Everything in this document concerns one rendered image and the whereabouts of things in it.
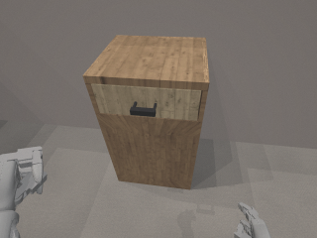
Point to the cabinet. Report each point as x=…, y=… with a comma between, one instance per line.
x=152, y=150

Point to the handle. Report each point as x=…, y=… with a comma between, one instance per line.
x=143, y=111

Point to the robot right hand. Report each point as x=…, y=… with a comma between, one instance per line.
x=255, y=229

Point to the robot left hand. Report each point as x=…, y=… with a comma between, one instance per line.
x=26, y=163

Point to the robot left forearm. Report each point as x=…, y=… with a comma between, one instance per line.
x=8, y=221

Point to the drawer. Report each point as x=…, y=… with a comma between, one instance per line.
x=172, y=103

